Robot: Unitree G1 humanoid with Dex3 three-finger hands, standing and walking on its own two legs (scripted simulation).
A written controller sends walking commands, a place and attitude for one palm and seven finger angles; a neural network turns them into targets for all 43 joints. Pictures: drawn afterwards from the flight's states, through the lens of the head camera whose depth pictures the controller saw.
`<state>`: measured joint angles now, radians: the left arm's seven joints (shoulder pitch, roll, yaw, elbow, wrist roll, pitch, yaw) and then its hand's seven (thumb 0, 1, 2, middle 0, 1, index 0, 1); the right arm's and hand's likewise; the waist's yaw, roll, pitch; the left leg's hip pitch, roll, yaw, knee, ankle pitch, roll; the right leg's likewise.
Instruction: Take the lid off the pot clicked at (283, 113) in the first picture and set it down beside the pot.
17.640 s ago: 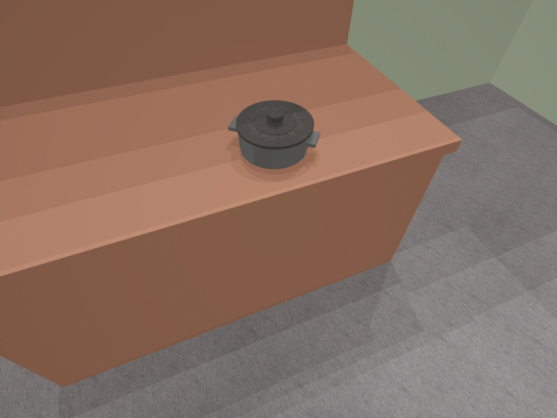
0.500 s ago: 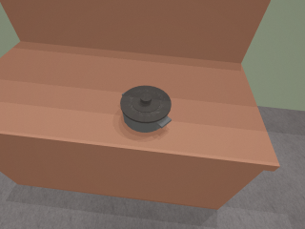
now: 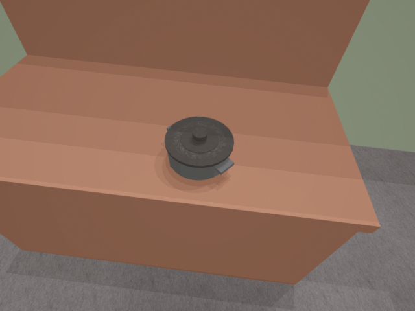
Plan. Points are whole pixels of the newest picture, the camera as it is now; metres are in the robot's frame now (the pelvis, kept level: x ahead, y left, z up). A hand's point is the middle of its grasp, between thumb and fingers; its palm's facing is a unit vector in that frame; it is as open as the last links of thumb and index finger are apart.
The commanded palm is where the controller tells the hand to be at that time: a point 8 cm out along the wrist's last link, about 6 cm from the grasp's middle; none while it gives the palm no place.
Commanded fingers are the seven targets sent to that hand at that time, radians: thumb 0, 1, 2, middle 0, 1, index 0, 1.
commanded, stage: look again from close up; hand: left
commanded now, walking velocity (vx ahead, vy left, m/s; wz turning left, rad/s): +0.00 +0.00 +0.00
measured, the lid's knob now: (199, 134) +0.55 +0.06 +0.00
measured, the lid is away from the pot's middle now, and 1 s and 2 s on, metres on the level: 0.00 0.00 0.00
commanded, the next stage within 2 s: lift the closed hand beside the body in 0.10 s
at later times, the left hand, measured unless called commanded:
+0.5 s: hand out of the picture +0.13 +0.18 -0.08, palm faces +0.15 -0.96 -0.24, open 5.6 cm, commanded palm +0.08 +0.24 -0.05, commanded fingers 0.00 0.90 0.90 -0.90 -1.07 -0.90 -1.07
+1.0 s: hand out of the picture +0.12 +0.21 -0.05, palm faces +0.27 -0.89 -0.37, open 3.1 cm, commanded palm +0.08 +0.25 -0.01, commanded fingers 0.00 0.90 0.90 -1.30 -1.50 -1.30 -1.50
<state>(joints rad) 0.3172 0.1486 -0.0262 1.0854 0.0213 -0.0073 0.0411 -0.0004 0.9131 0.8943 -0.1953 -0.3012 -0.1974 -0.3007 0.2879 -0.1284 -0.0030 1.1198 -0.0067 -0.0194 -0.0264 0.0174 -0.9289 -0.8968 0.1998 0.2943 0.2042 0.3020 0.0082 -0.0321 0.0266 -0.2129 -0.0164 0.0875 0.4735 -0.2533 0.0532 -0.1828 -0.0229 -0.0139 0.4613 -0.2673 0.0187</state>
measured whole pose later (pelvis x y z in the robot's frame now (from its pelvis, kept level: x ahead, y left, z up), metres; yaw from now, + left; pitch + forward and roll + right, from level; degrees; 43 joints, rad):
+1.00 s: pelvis +0.01 -0.03 -0.01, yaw +3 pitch +2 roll +0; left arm 0.56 0.23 0.11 0.11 -0.01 -0.01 0.09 0.01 0.91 0.89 -1.26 -1.47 -1.26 -1.47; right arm 0.23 -0.19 0.02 0.61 0.01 -0.10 -0.07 0.02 -0.90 -0.90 0.20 0.30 0.21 0.30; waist 0.04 0.03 0.00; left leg -0.29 0.00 0.02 0.55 -0.29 0.02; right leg -0.23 -0.01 -0.08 0.53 -0.33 -0.02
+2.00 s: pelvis +0.00 -0.02 +0.00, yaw +1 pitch +2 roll +0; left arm 0.54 0.54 0.11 -0.39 0.71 0.07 0.07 0.01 0.81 0.90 -1.24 -1.42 -1.24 -1.42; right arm 0.14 -0.26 0.02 0.54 0.01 0.09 0.00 0.02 -0.90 -0.90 0.20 0.29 0.21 0.30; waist 0.08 0.09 -0.02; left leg -0.28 0.00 0.06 0.52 -0.27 0.03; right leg -0.24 0.00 -0.04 0.50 -0.29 -0.01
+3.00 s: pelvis -0.01 +0.00 +0.00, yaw +3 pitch +2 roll -1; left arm -0.04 0.59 -0.03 0.05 0.84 -0.06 -0.19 0.00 -0.26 1.26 -0.79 -0.09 -0.80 -0.09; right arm 0.14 -0.28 0.00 0.55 0.05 0.16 0.02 0.01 -0.91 -0.90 0.20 0.29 0.20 0.30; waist 0.03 0.11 0.02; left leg -0.25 -0.03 0.04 0.42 -0.19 0.05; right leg -0.20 -0.03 -0.06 0.40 -0.22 0.01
